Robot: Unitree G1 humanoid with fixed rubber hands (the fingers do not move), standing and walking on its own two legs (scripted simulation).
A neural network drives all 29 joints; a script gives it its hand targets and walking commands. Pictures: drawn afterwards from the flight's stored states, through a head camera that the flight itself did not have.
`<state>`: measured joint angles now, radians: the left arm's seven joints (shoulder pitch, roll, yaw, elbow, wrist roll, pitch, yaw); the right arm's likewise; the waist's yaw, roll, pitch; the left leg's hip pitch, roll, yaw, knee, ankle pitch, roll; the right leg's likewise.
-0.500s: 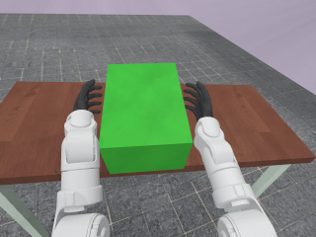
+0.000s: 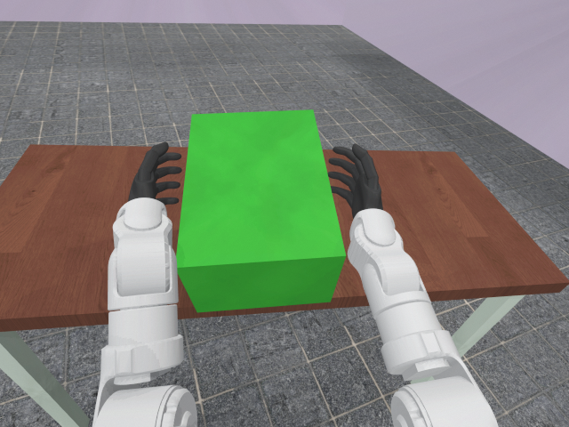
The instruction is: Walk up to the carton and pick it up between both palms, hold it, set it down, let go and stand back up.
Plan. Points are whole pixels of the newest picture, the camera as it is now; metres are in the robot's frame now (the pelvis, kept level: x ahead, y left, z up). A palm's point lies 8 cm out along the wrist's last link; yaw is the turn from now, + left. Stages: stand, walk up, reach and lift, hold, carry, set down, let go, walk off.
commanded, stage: hold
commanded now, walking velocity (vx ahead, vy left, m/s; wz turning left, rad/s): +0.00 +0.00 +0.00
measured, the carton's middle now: (258, 204) +0.41 +0.02 +0.11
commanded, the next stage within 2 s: set down in 0.50 s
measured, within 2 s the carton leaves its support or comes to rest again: neither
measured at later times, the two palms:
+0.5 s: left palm (147, 203) +0.34 +0.16 +0.18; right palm (367, 204) +0.35 -0.13 +0.18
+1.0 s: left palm (161, 207) +0.37 +0.15 +0.14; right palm (364, 197) +0.37 -0.13 +0.17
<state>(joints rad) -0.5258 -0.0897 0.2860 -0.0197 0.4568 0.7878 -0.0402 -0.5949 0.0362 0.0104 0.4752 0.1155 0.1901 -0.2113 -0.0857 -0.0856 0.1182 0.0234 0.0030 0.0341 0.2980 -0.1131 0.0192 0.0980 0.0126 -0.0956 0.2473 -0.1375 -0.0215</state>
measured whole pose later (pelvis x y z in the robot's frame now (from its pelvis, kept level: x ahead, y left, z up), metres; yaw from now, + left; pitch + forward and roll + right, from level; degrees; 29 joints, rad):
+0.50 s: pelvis +0.00 +0.00 +0.00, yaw +0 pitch -13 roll +0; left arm -0.53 -0.10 0.30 -0.01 0.47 0.80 -0.05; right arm -0.59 0.04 0.00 0.49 0.10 0.20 -0.20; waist -0.08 -0.09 0.11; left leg 0.04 0.00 0.04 0.30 -0.11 0.02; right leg 0.10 0.01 -0.09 0.26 -0.15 -0.02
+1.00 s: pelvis +0.02 -0.01 +0.00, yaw +0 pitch -12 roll +0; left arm -0.53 -0.08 0.30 0.28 0.42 0.50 -0.03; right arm -0.60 0.08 -0.14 0.65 -0.06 -0.07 -0.15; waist -0.04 -0.07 0.10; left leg 0.05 0.00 0.03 0.28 -0.13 0.01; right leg 0.11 0.01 -0.10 0.26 -0.18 -0.03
